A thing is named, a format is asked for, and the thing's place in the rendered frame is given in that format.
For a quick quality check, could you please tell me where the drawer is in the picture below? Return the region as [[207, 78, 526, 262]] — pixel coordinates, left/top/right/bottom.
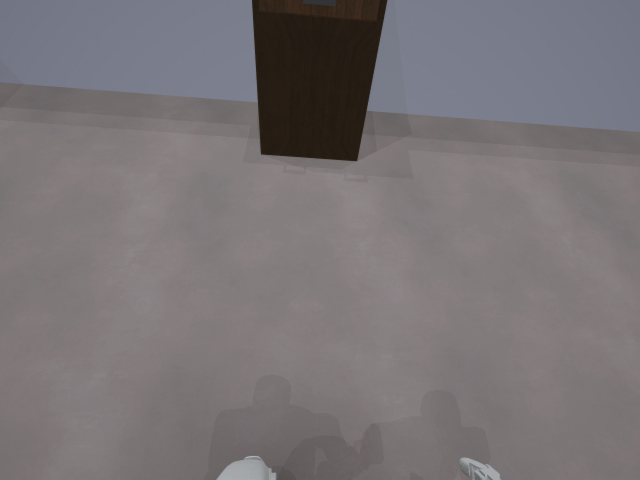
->
[[259, 0, 380, 21]]

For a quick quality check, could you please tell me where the cabinet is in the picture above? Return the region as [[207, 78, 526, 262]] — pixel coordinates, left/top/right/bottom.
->
[[252, 0, 387, 161]]

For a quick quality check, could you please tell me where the robot right hand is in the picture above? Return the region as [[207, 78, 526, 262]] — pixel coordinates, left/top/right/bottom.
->
[[459, 458, 501, 480]]

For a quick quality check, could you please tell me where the left robot shin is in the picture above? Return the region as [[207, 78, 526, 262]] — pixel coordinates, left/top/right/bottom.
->
[[244, 456, 265, 464]]

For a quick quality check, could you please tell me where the robot left thigh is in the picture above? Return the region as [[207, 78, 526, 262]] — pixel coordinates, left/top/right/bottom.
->
[[216, 459, 276, 480]]

